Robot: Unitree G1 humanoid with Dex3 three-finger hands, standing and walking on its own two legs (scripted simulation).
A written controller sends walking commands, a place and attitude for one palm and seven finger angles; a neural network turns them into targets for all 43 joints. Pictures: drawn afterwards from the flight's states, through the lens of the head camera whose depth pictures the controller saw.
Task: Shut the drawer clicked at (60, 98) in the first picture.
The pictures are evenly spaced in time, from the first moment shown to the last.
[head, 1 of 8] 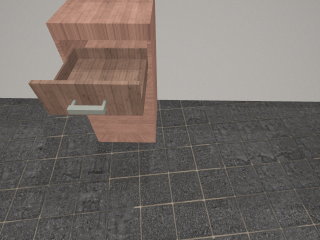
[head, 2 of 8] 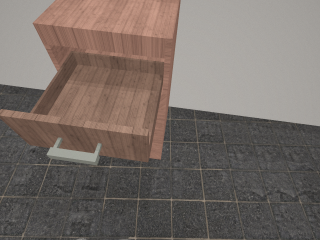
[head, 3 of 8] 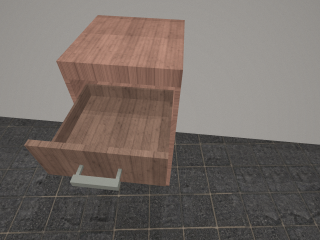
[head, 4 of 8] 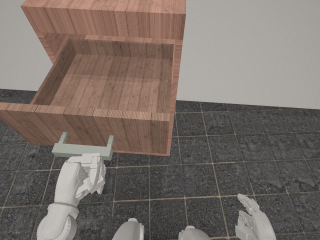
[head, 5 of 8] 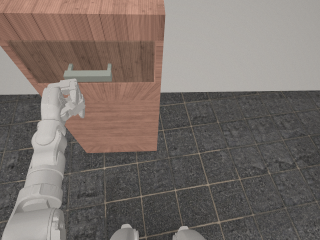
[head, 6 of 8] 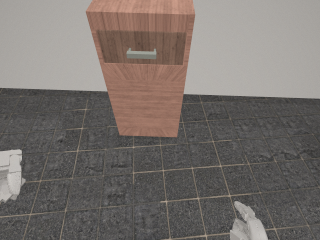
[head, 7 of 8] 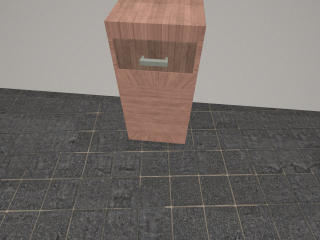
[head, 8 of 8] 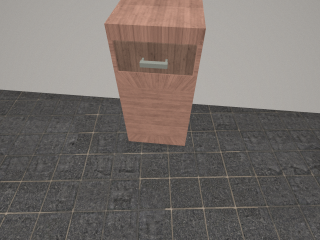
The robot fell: no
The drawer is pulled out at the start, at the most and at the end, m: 0.30 0.30 0.00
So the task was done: yes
